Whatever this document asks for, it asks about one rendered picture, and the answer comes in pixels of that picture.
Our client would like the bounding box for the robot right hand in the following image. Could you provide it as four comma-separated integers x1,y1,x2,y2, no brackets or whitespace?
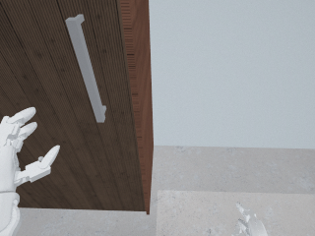
231,202,268,236

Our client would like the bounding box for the robot left forearm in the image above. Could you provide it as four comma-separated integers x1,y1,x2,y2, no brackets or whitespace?
0,191,23,236

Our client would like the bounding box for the wardrobe door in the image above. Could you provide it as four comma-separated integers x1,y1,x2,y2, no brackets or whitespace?
0,0,146,211

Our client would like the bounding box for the handle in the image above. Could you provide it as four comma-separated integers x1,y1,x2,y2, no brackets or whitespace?
65,14,106,123

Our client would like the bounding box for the robot left hand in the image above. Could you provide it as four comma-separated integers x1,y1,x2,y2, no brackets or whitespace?
0,107,60,192

